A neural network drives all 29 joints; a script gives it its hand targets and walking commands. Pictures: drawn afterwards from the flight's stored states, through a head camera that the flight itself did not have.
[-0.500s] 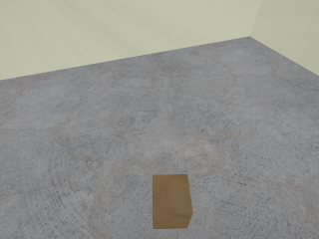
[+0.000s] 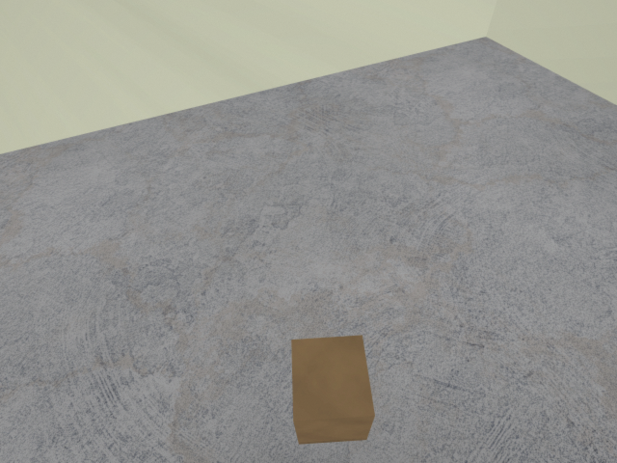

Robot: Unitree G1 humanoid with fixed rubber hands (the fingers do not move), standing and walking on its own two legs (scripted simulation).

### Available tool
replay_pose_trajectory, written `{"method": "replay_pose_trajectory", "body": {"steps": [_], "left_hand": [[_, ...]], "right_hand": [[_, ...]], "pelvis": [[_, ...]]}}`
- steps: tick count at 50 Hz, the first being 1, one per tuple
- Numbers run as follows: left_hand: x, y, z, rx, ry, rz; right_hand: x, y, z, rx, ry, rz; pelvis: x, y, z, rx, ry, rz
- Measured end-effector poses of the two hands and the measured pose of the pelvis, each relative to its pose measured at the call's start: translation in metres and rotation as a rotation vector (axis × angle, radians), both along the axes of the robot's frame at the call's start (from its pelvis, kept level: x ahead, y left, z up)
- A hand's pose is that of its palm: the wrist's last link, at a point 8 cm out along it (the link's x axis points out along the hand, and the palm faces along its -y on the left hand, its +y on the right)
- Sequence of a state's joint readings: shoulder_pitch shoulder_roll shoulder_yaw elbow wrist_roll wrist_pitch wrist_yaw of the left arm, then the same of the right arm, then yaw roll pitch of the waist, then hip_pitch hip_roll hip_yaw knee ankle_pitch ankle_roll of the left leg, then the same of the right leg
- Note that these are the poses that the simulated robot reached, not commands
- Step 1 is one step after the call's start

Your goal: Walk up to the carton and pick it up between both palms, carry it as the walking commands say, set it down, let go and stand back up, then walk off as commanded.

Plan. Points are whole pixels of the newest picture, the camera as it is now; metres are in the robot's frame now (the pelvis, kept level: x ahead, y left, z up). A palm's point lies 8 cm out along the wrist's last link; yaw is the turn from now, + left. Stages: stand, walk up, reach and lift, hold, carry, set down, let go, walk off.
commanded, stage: walk up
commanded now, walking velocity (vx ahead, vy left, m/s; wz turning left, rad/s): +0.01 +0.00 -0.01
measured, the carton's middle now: (329, 390) +0.43 -0.01 -0.64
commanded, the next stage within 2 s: stand in 0.14 s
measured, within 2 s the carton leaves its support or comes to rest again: neither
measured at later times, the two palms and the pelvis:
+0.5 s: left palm out of the picture +0.00 +0.23 -0.13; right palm out of the picture +0.07 -0.24 -0.13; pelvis +0.02 +0.00 +0.00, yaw +0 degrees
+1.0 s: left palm out of the picture +0.12 +0.21 -0.15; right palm out of the picture +0.16 -0.23 -0.14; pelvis -0.03 +0.00 -0.02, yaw +0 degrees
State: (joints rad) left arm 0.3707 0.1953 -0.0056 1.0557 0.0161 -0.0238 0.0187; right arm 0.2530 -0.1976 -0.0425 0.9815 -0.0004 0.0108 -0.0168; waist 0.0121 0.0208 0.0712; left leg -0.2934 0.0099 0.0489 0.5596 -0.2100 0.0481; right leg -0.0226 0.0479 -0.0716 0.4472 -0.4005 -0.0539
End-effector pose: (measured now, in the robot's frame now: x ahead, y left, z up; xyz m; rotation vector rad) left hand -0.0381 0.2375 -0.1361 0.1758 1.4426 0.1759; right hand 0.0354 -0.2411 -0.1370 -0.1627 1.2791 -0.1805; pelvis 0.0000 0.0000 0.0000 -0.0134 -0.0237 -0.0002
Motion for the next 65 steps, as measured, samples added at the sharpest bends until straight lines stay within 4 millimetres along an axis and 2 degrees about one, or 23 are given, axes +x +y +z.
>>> {"method": "replay_pose_trajectory", "body": {"steps": [4,17,31,33,38,40,42,45,48,55,59,62,65], "left_hand": [[0.012,-0.004,-0.004,-0.03,0.004,0.006],[0.029,-0.007,0.0,-0.018,-0.034,0.009],[0.035,-0.009,0.001,-0.005,-0.071,0.028],[0.063,-0.007,0.001,0.007,-0.114,0.024],[0.175,-0.017,0.012,-0.015,-0.278,-0.049],[0.198,-0.021,0.016,-0.024,-0.292,-0.065],[0.199,-0.021,0.014,-0.023,-0.263,-0.069],[0.182,-0.021,0.004,-0.018,-0.209,-0.072],[0.165,-0.024,-0.007,-0.031,-0.203,-0.067],[0.165,-0.031,-0.033,-0.052,-0.292,-0.105],[0.181,-0.039,-0.046,-0.066,-0.325,-0.134],[0.207,-0.046,-0.049,-0.068,-0.373,-0.15],[0.239,-0.053,-0.045,-0.061,-0.43,-0.166]], "right_hand": [[0.009,0.002,0.006,-0.021,-0.001,0.004],[0.027,0.001,0.007,-0.009,-0.05,0.008],[0.031,-0.002,0.006,-0.002,-0.077,0.003],[0.049,-0.002,0.006,-0.004,-0.092,0.015],[0.108,0.006,0.009,0.002,-0.098,0.062],[0.117,0.008,0.01,0.008,-0.074,0.067],[0.115,0.009,0.007,0.012,-0.036,0.064],[0.109,0.009,0.001,0.021,-0.013,0.065],[0.114,0.011,-0.002,0.024,-0.073,0.084],[0.136,0.021,-0.017,0.029,-0.23,0.141],[0.14,0.025,-0.03,0.032,-0.24,0.144],[0.149,0.025,-0.037,0.034,-0.252,0.125],[0.168,0.028,-0.039,0.04,-0.275,0.114]], "pelvis": [[0.008,0.005,0.002,0.01,0.011,0.004],[0.017,0.001,0.004,0.023,0.018,0.007],[0.014,-0.003,0.003,0.028,0.029,0.007],[0.006,-0.003,-0.003,0.028,0.068,0.007],[-0.018,-0.005,-0.013,0.029,0.089,0.004],[-0.021,-0.005,-0.013,0.025,0.111,0.001],[-0.021,-0.004,-0.014,0.024,0.135,0.001],[-0.02,-0.003,-0.015,0.023,0.175,0.0],[-0.023,-0.003,-0.019,0.021,0.225,-0.001],[-0.055,-0.002,-0.039,0.015,0.304,-0.008],[-0.08,-0.001,-0.051,0.013,0.304,-0.013],[-0.097,-0.001,-0.059,0.013,0.295,-0.016],[-0.112,-0.001,-0.066,0.013,0.285,-0.018]]}}
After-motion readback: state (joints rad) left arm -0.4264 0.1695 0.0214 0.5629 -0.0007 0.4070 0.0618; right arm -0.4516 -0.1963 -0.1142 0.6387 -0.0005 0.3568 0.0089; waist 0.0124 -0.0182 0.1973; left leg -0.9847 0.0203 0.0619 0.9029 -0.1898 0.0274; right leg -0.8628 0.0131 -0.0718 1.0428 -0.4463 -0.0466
